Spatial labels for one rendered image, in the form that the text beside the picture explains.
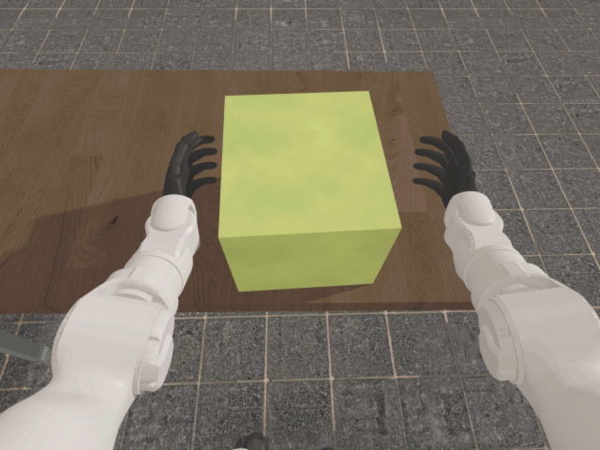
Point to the robot left forearm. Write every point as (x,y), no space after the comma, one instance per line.
(158,271)

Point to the carton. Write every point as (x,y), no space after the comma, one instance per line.
(305,198)

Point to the table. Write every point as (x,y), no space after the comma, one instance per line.
(84,155)

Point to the robot right forearm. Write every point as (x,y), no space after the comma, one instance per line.
(483,255)

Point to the right robot upper arm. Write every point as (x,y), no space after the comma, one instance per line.
(547,343)

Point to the left robot upper arm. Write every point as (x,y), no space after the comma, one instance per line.
(112,349)

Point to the left robot hand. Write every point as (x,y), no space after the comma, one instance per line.
(180,173)

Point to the right robot hand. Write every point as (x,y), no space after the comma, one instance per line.
(456,173)

